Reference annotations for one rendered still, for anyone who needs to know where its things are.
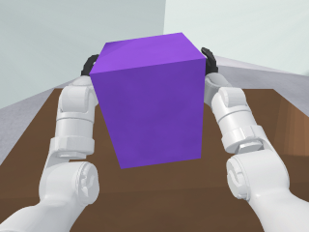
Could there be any carton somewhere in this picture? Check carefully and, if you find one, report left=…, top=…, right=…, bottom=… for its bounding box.
left=89, top=32, right=207, bottom=169

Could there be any robot right hand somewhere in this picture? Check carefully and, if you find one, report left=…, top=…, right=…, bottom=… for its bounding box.
left=201, top=47, right=218, bottom=76

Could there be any left robot forearm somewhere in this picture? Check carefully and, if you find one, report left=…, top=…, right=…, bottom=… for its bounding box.
left=39, top=75, right=98, bottom=198

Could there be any pedestal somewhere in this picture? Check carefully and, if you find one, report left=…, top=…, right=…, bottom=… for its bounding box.
left=0, top=88, right=309, bottom=232

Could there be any robot left upper arm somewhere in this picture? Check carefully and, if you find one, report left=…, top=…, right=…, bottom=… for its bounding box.
left=0, top=161, right=99, bottom=232

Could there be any robot right upper arm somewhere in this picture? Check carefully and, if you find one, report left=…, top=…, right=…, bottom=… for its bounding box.
left=226, top=149, right=309, bottom=232

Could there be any right robot forearm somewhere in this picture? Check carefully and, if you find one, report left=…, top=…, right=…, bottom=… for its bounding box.
left=204, top=72, right=290, bottom=187

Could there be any robot left hand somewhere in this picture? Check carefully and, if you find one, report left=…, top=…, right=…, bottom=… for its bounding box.
left=80, top=54, right=99, bottom=76

